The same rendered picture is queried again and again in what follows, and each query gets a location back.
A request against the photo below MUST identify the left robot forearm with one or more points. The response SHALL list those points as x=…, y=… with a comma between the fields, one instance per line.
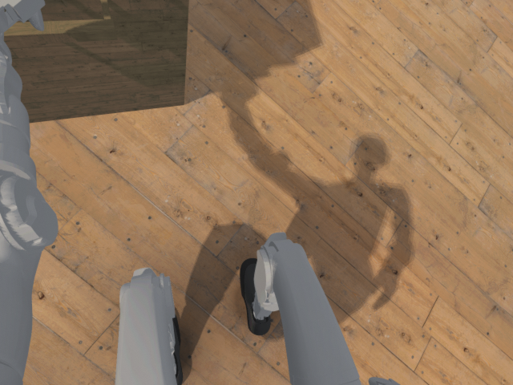
x=14, y=122

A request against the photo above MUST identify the handle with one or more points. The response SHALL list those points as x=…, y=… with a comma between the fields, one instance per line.
x=70, y=31

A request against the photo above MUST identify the robot right thigh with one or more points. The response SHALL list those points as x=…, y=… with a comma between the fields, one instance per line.
x=316, y=349

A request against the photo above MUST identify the cabinet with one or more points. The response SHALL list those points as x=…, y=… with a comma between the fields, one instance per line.
x=144, y=69

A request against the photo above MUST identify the robot right foot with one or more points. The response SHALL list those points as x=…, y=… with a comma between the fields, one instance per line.
x=261, y=325

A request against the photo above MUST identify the robot left upper arm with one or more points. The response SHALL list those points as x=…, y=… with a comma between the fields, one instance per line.
x=27, y=225

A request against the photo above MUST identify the left robot hand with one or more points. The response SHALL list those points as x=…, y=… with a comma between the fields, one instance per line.
x=20, y=10

